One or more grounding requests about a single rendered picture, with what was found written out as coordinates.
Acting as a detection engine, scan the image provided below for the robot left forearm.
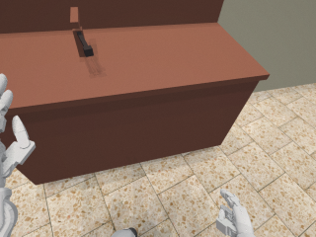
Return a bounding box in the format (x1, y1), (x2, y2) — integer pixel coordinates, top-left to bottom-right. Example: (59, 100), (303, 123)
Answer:
(0, 187), (19, 237)

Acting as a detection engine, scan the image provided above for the robot right hand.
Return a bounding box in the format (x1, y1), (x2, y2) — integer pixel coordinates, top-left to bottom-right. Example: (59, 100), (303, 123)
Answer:
(216, 189), (255, 237)

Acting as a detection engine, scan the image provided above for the tap lever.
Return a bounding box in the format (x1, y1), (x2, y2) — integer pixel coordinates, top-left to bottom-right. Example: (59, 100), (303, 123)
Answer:
(76, 32), (94, 57)

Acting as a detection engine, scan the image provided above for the counter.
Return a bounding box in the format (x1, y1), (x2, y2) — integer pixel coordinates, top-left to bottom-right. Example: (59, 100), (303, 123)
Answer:
(0, 0), (271, 186)

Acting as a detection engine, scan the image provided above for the robot left hand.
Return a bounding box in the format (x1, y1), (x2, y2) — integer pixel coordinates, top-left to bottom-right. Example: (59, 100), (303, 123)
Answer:
(0, 73), (36, 188)

